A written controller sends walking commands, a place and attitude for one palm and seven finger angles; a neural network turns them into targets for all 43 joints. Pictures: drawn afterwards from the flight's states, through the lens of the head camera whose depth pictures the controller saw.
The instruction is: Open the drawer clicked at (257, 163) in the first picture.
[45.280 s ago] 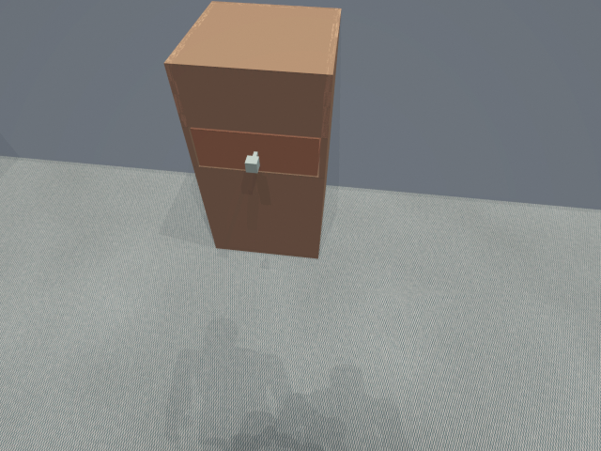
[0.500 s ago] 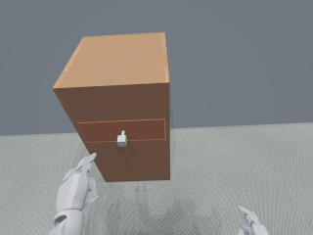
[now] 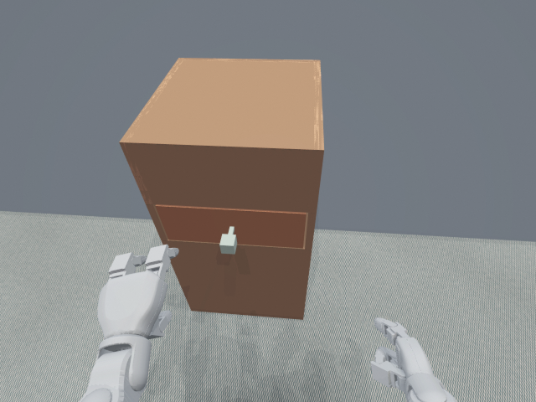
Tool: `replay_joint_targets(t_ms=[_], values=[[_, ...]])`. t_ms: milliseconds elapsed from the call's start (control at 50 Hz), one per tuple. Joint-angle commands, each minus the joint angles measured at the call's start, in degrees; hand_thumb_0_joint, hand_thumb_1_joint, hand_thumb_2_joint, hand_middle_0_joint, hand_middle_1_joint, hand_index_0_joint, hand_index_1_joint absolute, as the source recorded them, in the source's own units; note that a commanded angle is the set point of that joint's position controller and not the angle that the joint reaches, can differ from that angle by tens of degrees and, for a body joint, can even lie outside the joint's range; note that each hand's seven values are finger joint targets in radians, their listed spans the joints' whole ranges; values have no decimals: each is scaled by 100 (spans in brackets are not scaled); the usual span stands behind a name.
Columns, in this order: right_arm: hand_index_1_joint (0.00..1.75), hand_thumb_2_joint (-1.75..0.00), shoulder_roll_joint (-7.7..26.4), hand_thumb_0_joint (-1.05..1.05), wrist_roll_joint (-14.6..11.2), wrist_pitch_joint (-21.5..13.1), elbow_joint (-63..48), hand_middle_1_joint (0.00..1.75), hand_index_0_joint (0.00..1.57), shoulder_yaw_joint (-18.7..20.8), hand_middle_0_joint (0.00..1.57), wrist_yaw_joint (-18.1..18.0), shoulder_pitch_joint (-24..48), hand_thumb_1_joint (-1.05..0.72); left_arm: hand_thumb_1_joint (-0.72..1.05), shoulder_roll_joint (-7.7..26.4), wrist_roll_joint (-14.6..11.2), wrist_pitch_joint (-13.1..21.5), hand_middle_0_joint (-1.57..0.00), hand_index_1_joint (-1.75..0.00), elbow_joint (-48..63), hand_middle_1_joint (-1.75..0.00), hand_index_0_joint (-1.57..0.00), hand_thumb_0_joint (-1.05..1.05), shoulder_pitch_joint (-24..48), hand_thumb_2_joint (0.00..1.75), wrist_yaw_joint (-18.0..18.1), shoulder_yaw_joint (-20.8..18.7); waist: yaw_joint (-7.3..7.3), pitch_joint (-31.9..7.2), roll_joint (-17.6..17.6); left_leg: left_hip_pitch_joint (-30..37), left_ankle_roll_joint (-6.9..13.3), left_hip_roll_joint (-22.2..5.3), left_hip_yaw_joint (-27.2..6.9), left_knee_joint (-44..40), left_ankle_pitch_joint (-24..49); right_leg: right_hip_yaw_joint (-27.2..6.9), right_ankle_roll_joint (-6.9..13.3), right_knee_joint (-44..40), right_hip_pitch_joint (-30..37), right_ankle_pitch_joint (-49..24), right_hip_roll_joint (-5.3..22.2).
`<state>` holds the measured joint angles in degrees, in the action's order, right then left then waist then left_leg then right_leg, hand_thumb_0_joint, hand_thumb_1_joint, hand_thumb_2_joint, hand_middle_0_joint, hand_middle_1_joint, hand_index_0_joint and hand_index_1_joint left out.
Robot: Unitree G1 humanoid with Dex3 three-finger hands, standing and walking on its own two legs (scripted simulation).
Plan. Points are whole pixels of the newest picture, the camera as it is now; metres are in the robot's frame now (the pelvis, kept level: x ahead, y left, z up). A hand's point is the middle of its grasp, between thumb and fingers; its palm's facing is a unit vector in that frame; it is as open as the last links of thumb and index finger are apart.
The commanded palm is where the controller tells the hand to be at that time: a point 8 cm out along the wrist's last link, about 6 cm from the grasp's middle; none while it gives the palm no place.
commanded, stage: raise the hand with hooked fingers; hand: left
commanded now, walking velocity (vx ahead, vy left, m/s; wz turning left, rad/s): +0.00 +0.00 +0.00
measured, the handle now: (229, 238) +0.54 +0.19 -0.20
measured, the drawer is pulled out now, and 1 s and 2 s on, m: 0.00 0.00 0.00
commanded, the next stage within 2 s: move the hooked fingers above the handle in 1.16 s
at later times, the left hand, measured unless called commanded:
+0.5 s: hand (159, 247) +0.31 +0.22 +0.08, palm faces +0.10 -0.13 -0.99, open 13.3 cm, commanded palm +0.28 +0.22 +0.14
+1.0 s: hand (173, 221) +0.34 +0.20 +0.10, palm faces -0.01 -0.12 -0.99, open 13.8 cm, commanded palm +0.32 +0.21 +0.17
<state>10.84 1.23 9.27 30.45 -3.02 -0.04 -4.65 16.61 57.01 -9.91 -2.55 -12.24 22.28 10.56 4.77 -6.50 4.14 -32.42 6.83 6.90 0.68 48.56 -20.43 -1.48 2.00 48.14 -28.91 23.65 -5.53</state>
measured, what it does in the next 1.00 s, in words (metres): stands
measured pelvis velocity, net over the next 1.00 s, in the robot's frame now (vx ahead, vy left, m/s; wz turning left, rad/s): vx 0.04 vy -0.02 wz -0.01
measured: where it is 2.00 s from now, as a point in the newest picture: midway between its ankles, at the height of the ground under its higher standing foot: outside the picture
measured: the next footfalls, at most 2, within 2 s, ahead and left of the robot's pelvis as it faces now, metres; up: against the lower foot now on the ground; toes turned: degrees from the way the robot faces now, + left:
none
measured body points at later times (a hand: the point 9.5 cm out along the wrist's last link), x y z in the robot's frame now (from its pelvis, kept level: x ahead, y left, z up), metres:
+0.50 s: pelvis +0.04 -0.01 +0.02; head +0.05 -0.03 +0.47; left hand +0.30 +0.22 +0.13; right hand +0.24 -0.23 -0.07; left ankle +0.04 +0.03 -0.70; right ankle +0.01 -0.11 -0.70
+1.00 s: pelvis +0.04 -0.02 +0.04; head +0.06 -0.05 +0.48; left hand +0.34 +0.20 +0.16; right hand +0.21 -0.25 -0.08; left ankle +0.04 +0.03 -0.70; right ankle +0.01 -0.11 -0.70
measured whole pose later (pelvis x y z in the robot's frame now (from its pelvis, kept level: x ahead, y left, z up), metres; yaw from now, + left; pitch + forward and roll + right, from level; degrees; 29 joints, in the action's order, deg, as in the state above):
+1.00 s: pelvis +0.04 -0.02 +0.04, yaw +0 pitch +3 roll +0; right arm 14.7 -0.6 10.7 33.9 -1.0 -1.1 -8.5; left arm 26.7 52.5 -2.3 -3.5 3.3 3.5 5.2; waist 3.1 -1.8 3.9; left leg -18.5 5.4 6.3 -0.5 30.2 -14.6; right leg -2.9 3.8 30.5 -15.7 17.6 -5.7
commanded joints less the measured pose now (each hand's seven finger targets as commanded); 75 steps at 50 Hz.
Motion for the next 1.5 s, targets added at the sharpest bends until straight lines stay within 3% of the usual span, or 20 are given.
replay_joint_targets(t_ms=[0,100,180,260,320,420,500,620,740,840,900,1000,1080,1160,1240,1260,1320,1340,1420,1480], values=[[30,-90,832,0,30,-276,-923,30,20,312,20,-101,593,-90,1,834,157,143,-26,-87,1128,-87,-26,0,375,52,-177,-499,-20,-585,-497,1298,-627,-696,-1059,-1472,868,-250,294,-985,-11,-609,146],[30,-90,761,0,102,-340,-921,30,20,298,20,1,538,-90,-10,1371,457,537,-27,-94,1708,-94,-27,0,256,47,-4,-1055,190,-1064,220,1855,-802,-752,-1014,-1323,2611,-319,330,-909,217,-1193,126],[30,-90,806,0,99,-332,-885,30,20,429,20,60,469,-90,-20,1164,232,586,-28,-100,2066,-100,-28,0,382,43,115,-996,32,-1445,119,2314,-796,-799,-1040,-1133,3362,-350,254,-944,176,-1578,168],[30,-90,900,0,41,-294,-749,30,20,539,20,29,374,-90,-29,998,-25,402,-29,-107,1926,-107,-29,0,703,39,-17,-813,-192,-1241,-443,2242,-719,-770,-1008,-1195,3067,-277,144,-1129,248,-1664,220],[30,-90,939,0,-26,-241,-680,30,20,544,20,-36,366,-90,-36,1126,-97,247,-29,-111,1767,-111,-29,0,1008,36,-263,-761,-220,-1122,-659,2161,-690,-694,-922,-1355,2747,-295,123,-1307,481,-1667,252],[30,-90,937,0,-61,-184,-652,30,20,458,20,-118,496,-90,-48,1541,-7,162,-30,-118,1735,-118,-30,0,1762,31,-632,-820,-138,-970,-126,2291,-673,-621,-813,-1609,2506,-274,174,-1544,747,-1558,298],[30,-90,923,0,-71,-152,-626,30,20,396,20,-173,596,-90,-50,2007,2,228,-30,-120,1546,-120,-30,0,2225,30,-777,-1208,-38,-938,108,2316,-644,-566,-735,-1776,2386,-317,213,-1697,1017,-1615,270],[30,-90,910,0,-168,-78,-578,30,20,367,20,-231,565,-90,-50,1929,-252,123,-30,-120,972,-120,-30,0,2859,30,-1131,-1110,-137,-696,-308,2129,-535,-473,-568,-1983,2233,-337,177,-1962,1421,-1931,292],[30,-90,963,0,-198,-47,-544,30,20,355,20,-272,501,-90,-50,2080,-351,162,-30,-120,702,-120,-30,0,3588,30,-1622,-1030,-214,-807,-417,2217,-436,-441,-497,-2059,2121,-295,119,-2135,1569,-1982,346],[30,-90,972,0,-183,-103,-601,30,20,371,20,-193,438,-90,-50,2024,-463,501,-30,-120,716,-120,-30,0,2842,30,-1843,-1143,-80,-806,-420,2086,-415,-400,-473,-2062,2291,-356,127,-2138,1764,-2310,361],[30,-90,1002,0,-154,-119,-587,30,20,412,20,-154,435,-90,-50,2253,-419,749,-30,-120,1064,-120,-30,0,2998,30,-1725,-1390,-49,-851,-267,2084,-437,-413,-507,-2076,2294,-405,155,-2120,1694,-2166,334],[30,-90,965,0,-142,-196,-512,30,20,474,20,-171,401,-90,-50,2498,-264,1026,-30,-120,1328,-120,-30,0,3335,30,-1168,-1733,18,-1160,1,2227,-494,-398,-582,-2027,2257,-424,200,-2012,1491,-1880,269],[30,-90,961,0,-220,-206,-403,30,20,512,20,-173,388,-90,-50,2199,-316,830,-30,-120,913,-120,-30,0,3289,30,-951,-1517,-65,-1061,-270,2112,-482,-386,-520,-2000,2066,-375,160,-2012,1339,-1786,280],[30,-90,1003,0,-288,-159,-443,30,20,505,20,-190,391,-90,-50,1893,-439,411,-30,-120,637,-120,-30,0,3126,30,-1121,-1104,-165,-922,-553,1987,-417,-364,-432,-2025,1877,-385,97,-2106,1473,-1822,324],[30,-90,1016,0,-275,-109,-476,30,20,462,20,-210,448,-90,-50,1896,-454,277,-30,-120,704,-120,-30,0,3163,30,-1464,-937,-205,-871,-636,1994,-367,-353,-412,-2021,1921,-400,61,-2147,1552,-2013,368],[30,-90,1028,0,-256,-103,-436,30,20,460,20,-222,406,-90,-50,1861,-416,325,-30,-120,610,-120,-30,0,3316,30,-1518,-859,-281,-796,-573,1975,-364,-349,-400,-1967,1932,-399,70,-2115,1454,-2048,357],[30,-90,980,0,-218,-124,-449,30,20,467,20,-208,295,-90,-50,1749,-300,568,-30,-120,453,-120,-30,0,3265,30,-1547,-836,-240,-745,-440,1947,-379,-356,-429,-1888,1937,-353,106,-2038,1254,-1950,330],[30,-90,981,0,-204,-134,-409,30,20,464,20,-216,262,-90,-50,1902,-244,675,-30,-120,322,-120,-30,0,3315,30,-1501,-1015,-203,-739,-513,1888,-388,-351,-428,-1858,1953,-354,112,-2005,1199,-1979,320],[30,-90,936,0,-175,-155,-400,30,20,518,20,-231,160,-90,-50,2005,-26,1054,-30,-120,153,-120,-30,0,3709,30,-1119,-1228,-158,-996,-156,1777,-435,-339,-450,-1655,1884,-383,183,-1764,900,-1769,262],[30,-90,911,0,-151,-201,-346,30,20,600,20,-213,69,-90,-50,1925,104,1211,-30,-120,91,-120,-30,0,3896,30,-715,-1278,-138,-1486,-6,1833,-524,-373,-476,-1407,2213,-372,215,-1488,665,-1905,224]])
